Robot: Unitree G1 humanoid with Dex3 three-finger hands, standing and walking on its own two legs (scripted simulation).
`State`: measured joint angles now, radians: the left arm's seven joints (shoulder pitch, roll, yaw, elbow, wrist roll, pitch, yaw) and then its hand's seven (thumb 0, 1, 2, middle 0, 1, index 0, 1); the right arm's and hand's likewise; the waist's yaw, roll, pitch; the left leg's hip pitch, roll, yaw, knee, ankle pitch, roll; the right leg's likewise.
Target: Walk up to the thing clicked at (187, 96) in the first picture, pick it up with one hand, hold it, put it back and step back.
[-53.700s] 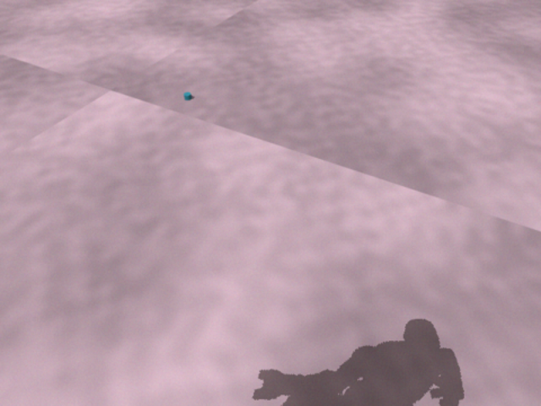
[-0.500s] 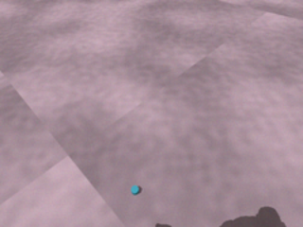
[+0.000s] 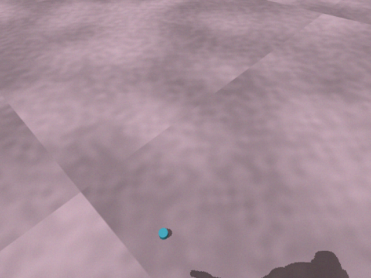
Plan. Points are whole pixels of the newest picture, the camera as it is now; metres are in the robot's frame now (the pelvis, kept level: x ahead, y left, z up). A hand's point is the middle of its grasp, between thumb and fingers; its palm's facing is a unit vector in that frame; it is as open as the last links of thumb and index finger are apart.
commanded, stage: stand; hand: left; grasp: from above
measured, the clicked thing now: (163, 233) +0.45 +0.17 -0.76
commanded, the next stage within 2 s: step back in 0.02 s
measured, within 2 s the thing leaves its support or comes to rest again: neither
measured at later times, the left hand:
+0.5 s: hand out of the picture +0.05 +0.32 -0.18, palm faces -0.07 -0.93 -0.35, open 7.4 cm
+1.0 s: hand out of the picture -0.08 +0.28 -0.15, palm faces -0.07 -0.91 -0.41, open 7.4 cm
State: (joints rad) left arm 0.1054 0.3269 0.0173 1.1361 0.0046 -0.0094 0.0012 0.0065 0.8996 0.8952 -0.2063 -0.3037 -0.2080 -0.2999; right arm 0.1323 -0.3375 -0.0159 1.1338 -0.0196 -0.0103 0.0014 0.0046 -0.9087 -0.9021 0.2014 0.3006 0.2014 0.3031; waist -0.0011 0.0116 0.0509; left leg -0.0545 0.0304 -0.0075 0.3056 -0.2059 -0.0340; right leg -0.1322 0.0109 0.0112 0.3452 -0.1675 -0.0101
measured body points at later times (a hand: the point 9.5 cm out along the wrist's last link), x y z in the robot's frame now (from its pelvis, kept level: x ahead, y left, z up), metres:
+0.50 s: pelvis -0.08 +0.06 -0.01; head -0.01 +0.09 +0.43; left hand +0.06 +0.36 -0.15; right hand -0.02 -0.26 -0.12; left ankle -0.07 +0.14 -0.75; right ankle -0.09 -0.09 -0.67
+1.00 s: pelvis -0.20 +0.03 -0.01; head -0.16 +0.01 +0.43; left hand -0.08 +0.33 -0.12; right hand -0.14 -0.30 -0.14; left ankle -0.23 +0.16 -0.68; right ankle -0.17 -0.08 -0.75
